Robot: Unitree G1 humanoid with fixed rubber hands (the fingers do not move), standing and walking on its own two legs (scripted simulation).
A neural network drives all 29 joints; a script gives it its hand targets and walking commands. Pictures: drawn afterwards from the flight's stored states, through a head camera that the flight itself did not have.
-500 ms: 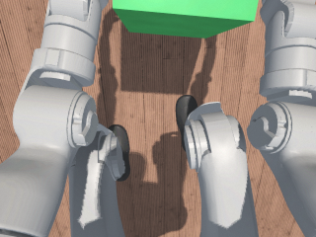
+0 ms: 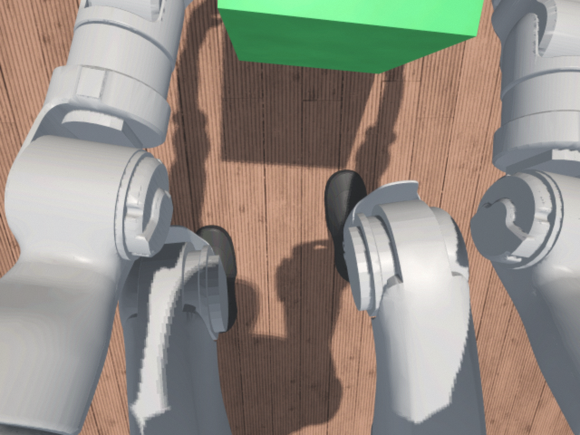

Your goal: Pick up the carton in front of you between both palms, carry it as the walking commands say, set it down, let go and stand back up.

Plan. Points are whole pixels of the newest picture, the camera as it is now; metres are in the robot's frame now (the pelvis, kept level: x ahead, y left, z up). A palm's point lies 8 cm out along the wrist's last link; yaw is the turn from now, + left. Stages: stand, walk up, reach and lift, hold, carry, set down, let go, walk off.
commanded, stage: set down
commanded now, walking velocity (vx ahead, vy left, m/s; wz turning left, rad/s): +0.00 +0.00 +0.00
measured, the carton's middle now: out of the picture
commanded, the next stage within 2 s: let go in 1.88 s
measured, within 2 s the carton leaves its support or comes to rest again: rests again in 0.60 s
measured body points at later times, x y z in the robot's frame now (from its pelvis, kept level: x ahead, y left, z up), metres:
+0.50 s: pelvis +0.00 +0.00 -0.01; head +0.38 -0.05 +0.20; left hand +0.60 +0.00 -0.19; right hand +0.51 -0.31 -0.19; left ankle +0.09 +0.11 -0.35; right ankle +0.13 -0.14 -0.35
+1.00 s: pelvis +0.00 -0.01 +0.00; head +0.38 -0.06 +0.22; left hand +0.63 +0.01 -0.16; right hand +0.52 -0.34 -0.16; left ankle +0.09 +0.11 -0.35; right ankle +0.13 -0.14 -0.35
